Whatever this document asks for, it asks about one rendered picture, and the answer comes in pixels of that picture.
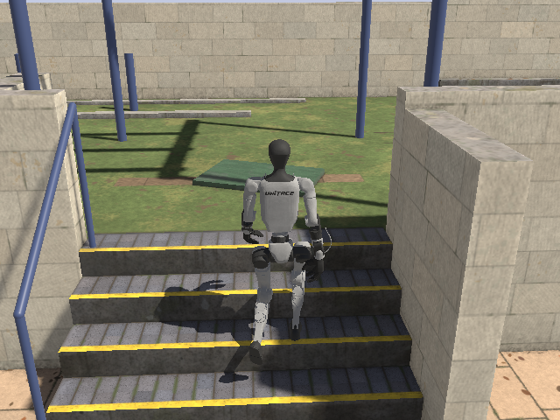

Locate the right robot upper arm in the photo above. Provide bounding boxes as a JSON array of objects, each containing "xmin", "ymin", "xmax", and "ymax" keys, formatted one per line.
[{"xmin": 297, "ymin": 177, "xmax": 319, "ymax": 227}]

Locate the left robot upper arm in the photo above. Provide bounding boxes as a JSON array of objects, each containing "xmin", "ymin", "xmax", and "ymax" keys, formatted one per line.
[{"xmin": 243, "ymin": 177, "xmax": 261, "ymax": 222}]

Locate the humanoid robot head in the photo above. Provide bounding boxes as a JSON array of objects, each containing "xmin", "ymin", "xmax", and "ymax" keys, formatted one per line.
[{"xmin": 264, "ymin": 139, "xmax": 295, "ymax": 182}]

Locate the left robot hand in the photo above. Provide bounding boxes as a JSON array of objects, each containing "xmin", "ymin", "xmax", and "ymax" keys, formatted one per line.
[{"xmin": 243, "ymin": 228, "xmax": 263, "ymax": 244}]

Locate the right robot hand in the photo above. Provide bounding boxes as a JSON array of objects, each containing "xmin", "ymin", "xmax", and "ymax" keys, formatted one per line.
[{"xmin": 302, "ymin": 257, "xmax": 324, "ymax": 283}]

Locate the right robot forearm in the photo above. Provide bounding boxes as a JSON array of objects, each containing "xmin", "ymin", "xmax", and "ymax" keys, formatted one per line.
[{"xmin": 309, "ymin": 214, "xmax": 325, "ymax": 260}]

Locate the left robot forearm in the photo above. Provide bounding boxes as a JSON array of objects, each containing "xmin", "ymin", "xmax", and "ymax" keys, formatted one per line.
[{"xmin": 241, "ymin": 209, "xmax": 253, "ymax": 235}]

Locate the robot left thigh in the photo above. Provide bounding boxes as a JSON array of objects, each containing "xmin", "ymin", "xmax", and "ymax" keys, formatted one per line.
[{"xmin": 252, "ymin": 246, "xmax": 273, "ymax": 302}]

